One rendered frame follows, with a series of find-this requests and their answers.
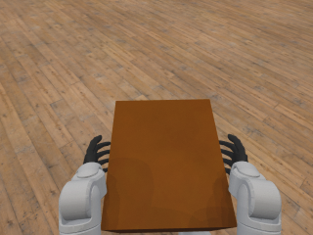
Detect robot left forearm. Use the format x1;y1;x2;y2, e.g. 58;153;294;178
59;162;108;235

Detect carton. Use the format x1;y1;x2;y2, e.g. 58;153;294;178
101;99;238;234

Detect right robot hand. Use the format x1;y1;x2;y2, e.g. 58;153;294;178
219;134;248;175

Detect robot right forearm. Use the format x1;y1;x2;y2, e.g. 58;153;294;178
228;161;282;235

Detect left robot hand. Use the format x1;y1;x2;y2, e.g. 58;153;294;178
83;135;111;172

